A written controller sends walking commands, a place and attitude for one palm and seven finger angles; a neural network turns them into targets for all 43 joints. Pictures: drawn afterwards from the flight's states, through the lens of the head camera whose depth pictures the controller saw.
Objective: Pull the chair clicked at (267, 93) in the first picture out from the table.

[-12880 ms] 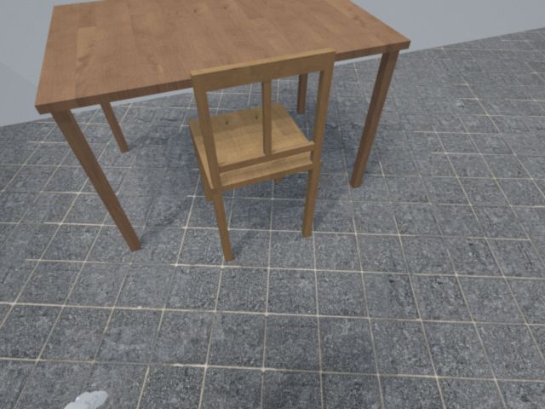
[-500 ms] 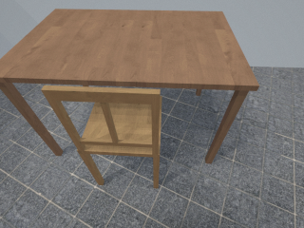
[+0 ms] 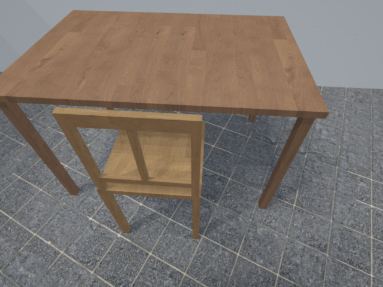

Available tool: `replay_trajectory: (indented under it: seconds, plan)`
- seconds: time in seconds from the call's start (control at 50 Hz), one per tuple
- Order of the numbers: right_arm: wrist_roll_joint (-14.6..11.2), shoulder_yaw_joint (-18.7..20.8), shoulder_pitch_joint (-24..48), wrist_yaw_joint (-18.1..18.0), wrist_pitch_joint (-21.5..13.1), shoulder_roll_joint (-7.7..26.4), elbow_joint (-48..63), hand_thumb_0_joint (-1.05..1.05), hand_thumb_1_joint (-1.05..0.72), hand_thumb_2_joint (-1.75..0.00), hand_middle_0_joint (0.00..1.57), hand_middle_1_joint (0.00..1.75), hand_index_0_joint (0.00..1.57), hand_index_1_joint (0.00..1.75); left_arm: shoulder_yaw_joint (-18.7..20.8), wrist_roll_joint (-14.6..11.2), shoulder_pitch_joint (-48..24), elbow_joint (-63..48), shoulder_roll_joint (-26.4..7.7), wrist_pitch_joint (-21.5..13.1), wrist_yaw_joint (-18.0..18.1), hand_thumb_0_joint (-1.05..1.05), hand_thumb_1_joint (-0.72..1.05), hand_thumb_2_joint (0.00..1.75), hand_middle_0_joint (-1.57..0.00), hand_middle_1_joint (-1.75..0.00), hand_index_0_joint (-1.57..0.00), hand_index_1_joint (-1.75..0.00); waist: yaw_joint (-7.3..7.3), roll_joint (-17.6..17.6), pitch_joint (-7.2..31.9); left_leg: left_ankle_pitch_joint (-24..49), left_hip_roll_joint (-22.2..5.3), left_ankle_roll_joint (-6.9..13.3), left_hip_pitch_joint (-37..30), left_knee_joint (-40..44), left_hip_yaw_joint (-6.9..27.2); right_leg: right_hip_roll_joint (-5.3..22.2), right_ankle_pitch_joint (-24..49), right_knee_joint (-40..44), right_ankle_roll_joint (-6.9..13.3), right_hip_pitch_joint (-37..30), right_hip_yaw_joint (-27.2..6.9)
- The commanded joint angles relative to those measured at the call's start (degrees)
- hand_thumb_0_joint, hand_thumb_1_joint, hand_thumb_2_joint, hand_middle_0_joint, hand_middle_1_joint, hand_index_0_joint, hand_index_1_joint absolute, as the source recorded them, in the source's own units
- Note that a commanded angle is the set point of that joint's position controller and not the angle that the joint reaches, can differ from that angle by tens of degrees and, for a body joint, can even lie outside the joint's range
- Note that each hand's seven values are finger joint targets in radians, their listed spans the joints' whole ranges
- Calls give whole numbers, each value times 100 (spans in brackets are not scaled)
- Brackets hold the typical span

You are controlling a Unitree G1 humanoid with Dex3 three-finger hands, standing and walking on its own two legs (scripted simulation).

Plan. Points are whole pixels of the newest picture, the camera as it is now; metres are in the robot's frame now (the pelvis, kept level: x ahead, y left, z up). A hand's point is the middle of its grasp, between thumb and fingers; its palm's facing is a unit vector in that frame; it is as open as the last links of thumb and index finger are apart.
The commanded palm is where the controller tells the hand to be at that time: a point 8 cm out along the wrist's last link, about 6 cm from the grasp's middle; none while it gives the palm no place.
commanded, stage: shuffle to correct the standing spot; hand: left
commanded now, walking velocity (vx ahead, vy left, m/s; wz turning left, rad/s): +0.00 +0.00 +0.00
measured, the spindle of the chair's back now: (138, 156) +0.50 +0.20 -0.10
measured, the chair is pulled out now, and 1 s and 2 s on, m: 0.00 0.00 0.00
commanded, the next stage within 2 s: come to a stop and stand still in 0.26 s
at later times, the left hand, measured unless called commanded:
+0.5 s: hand out of the picture +0.04 +0.19 -0.19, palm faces +0.06 -0.98 -0.19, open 7.4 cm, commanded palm none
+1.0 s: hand out of the picture +0.05 +0.20 -0.17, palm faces +0.03 -0.98 -0.22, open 7.3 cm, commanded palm none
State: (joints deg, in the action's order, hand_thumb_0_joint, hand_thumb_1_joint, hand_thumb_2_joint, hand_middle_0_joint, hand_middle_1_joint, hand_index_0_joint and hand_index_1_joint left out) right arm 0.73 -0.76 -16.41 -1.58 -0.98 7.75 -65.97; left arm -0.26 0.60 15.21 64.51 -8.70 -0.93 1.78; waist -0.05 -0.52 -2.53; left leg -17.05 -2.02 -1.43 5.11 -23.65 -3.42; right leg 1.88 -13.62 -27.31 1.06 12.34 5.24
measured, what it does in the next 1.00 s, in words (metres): stands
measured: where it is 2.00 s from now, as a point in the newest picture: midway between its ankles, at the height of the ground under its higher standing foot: outside the picture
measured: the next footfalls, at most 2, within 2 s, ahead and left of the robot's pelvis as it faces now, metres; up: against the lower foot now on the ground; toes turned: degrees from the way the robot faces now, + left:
none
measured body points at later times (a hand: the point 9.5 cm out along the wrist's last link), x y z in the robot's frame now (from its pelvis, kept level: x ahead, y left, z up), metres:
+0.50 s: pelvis +0.04 +0.01 -0.02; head +0.07 +0.01 +0.43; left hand +0.04 +0.24 -0.17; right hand -0.03 -0.19 -0.17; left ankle -0.05 +0.13 -0.74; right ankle +0.03 -0.08 -0.74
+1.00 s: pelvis +0.04 +0.02 +0.00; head +0.05 +0.02 +0.45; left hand +0.05 +0.25 -0.15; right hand +0.07 -0.20 -0.16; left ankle +0.02 +0.14 -0.74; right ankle +0.03 -0.08 -0.74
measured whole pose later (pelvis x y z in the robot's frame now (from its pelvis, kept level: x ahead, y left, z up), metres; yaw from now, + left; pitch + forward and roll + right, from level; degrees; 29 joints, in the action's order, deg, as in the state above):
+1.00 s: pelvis +0.04 +0.02 +0.00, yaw +0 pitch -1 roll +1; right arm 0.7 0.5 -12.2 -1.9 -0.8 9.5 -63.4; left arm 0.1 0.8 14.2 62.7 -9.5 -0.3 2.0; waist -0.3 0.4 -2.5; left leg -14.0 -1.2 -0.1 7.5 -22.7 -6.3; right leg 2.1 -14.7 -26.3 0.7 10.5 4.5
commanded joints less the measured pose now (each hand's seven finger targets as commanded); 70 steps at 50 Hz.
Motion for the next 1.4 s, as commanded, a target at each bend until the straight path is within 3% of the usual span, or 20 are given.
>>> replay_trajectory:
  seconds: [0.0, 0.06, 0.16, 0.24, 0.3, 0.34, 0.4, 0.44, 0.48, 0.52, 0.56, 0.6, 0.66, 0.76, 0.98, 1.0, 1.02, 1.06, 1.1, 1.38]
  plan:
    - [-6, 73, -439, -54, -73, 427, 77, 0, -90, -90, 20, 30, 20, 30, 108, -7, 299, -138, -579, -83, 12, 0, 90, 90, -20, -30, -20, -30, -21, 77, -181, 892, -380, 227, 541, 464, 301, 514, 1183, 510, 119, -264, -583]
    - [0, 65, -469, -52, -77, 456, 79, 0, -90, -90, 20, 30, 20, 30, 115, -11, 307, -144, -582, -83, 13, 0, 90, 90, -20, -30, -20, -30, -20, 43, -127, 865, -384, 225, 549, 470, 303, 518, 1079, 510, 118, -284, -582]
    - [70, 86, -660, 29, 35, 397, 98, 0, -90, -90, 20, 30, 20, 30, 233, 50, 465, -215, -710, 3, -31, 0, 90, 90, -20, -30, -20, -30, -101, 367, -571, -809, -45, 292, 1168, -24, 67, 636, -1790, 876, 322, 45, -956]
    - [87, 107, -766, 53, 24, 292, 224, 0, -90, -90, 20, 30, 20, 30, 377, 39, 668, -316, -825, 16, -32, 0, 90, 90, -20, -30, -20, -30, -87, 754, -586, -731, 58, 329, 1269, -865, -167, 1069, -2476, 1242, 670, 338, -1503]
    - [83, 111, -1285, 43, -80, 291, 88, 0, -90, -90, 20, 30, 20, 30, 379, 52, 296, -496, -634, 5, -79, 0, 90, 90, -20, -30, -20, -30, 181, -121, -638, -349, -137, 419, 590, -36, 193, 513, -1688, 207, 484, 870, -652]
    - [95, 170, -1679, -27, -182, 660, -47, 0, -90, -90, 20, 30, 20, 30, 308, 71, -9, -696, -272, -53, -121, 0, 90, 90, -20, -30, -20, -30, 300, -1458, -595, 873, -1069, 869, 223, 593, 1355, -145, -1049, -1413, 204, 1320, 281]
    - [113, 100, -1481, -145, -223, 581, -4, 0, -90, -90, 20, 30, 20, 30, 255, 27, -141, -683, -120, -118, -103, 0, 90, 90, -20, -30, -20, -30, 164, -859, -610, 4593, -1407, 1245, -182, 37, 1383, -42, -1482, -1585, 219, 1467, 65]
    - [22, 79, -1029, -190, -220, 628, 140, 0, -90, -90, 20, 30, 20, 30, 309, -12, 629, -420, -181, -154, -81, 0, 90, 90, -20, -30, -20, -30, -265, -423, -42, 4965, -756, 709, 401, -861, 606, 93, 894, -331, 202, -343, -172]
    - [-88, 104, -892, -188, -250, 422, 292, 0, -90, -90, 20, 30, 20, 30, 326, -50, 1380, -30, -736, -217, 17, 0, 90, 90, -20, -30, -20, -30, -311, 367, 590, 1451, -33, 208, 1311, -1576, 179, 1388, 5110, -244, 754, -1574, -1231]
    - [-103, 155, -610, -195, -60, 148, 356, 0, -90, -90, 20, 30, 20, 30, 291, 11, 1069, -60, -778, -157, 97, 0, 90, 90, -20, -30, -20, -30, -230, 1064, 171, -1518, -35, 86, 1664, -1936, 175, 1893, 6554, -144, 1185, -1257, -1329]
    - [-119, 191, -670, -168, 2, 68, 319, 0, -90, -90, 20, 30, 20, 30, 253, 49, 607, -218, -684, -87, 127, 0, 90, 90, -20, -30, -20, -30, -29, 1061, 94, -1075, -75, 87, 1352, -1239, 155, 1623, 5888, -295, 1028, -800, -974]
    - [-83, 210, -988, -147, -16, 51, 96, 0, -90, -90, 20, 30, 20, 30, 241, -52, 169, -399, -595, -8, 114, 0, 90, 90, -20, -30, -20, -30, 174, 474, 217, 1350, -123, 98, 305, 89, 65, 1002, 3852, -616, 522, -185, -576]
    - [1, 254, -496, -112, -24, 445, 297, 0, -90, -90, 20, 30, 20, 30, 257, -8, 70, -565, -407, 122, 107, 0, 90, 90, -20, -30, -20, -30, -45, -570, -99, 3083, -843, 490, 653, 134, 577, 309, 629, -439, -19, 30, -334]
    - [-16, 229, -191, -116, -44, 456, 364, 0, -90, -90, 20, 30, 20, 30, 190, 12, 256, -416, -432, 61, 72, 0, 90, 90, -20, -30, -20, -30, -45, 74, 139, 2273, -602, 371, 247, 146, 391, 479, 1223, 97, 43, -36, -591]
    - [-5, 127, -12, -31, -46, 564, 298, 0, -90, -90, 20, 30, 20, 30, 107, 10, 210, -269, -606, -46, 14, 0, 90, 90, -20, -30, -20, -30, -14, 75, -19, 1091, -475, 238, 273, 589, 307, 551, 938, 723, 66, -104, -673]
    - [104, 332, 414, -24, -40, 1383, 905, 0, -90, -90, 20, 30, 20, 30, 93, 5, 0, -740, -1723, -151, 38, 0, 90, 90, -20, -30, -20, -30, 94, -348, -341, 1553, -119, 349, 401, 530, 492, 165, 618, 237, 193, 117, -679]
    - [53, 495, 376, -34, -159, 1446, 1014, 0, -90, -90, 20, 30, 20, 30, 246, 40, 137, -842, -1401, -121, 71, 0, 90, 90, -20, -30, -20, -30, -52, -174, 48, 1060, -543, 380, 598, 92, 534, 454, 96, 262, 168, 116, -728]
    - [17, 448, 361, -3, -144, 1076, 1065, 0, -90, -90, 20, 30, 20, 30, 200, 32, 184, -852, -1145, -175, 78, 0, 90, 90, -20, -30, -20, -30, 12, -16, 557, 924, -340, 376, 575, -155, 447, 618, 644, 431, 257, -194, -887]
    - [37, 353, 232, 39, -49, 844, 1085, 0, -90, -90, 20, 30, 20, 30, 139, 18, 227, -857, -990, -156, 94, 0, 90, 90, -20, -30, -20, -30, 55, 460, 402, 606, -210, 332, 650, -293, 322, 701, 473, 639, 258, -121, -1038]
    - [21, 251, 146, 67, 19, 815, 901, 0, -90, -90, 20, 30, 20, 30, 129, 16, 241, -837, -860, -55, 96, 0, 90, 90, -20, -30, -20, -30, 18, 47, -121, 705, -347, 306, 852, 23, 404, 524, 369, 422, 28, 181, -634]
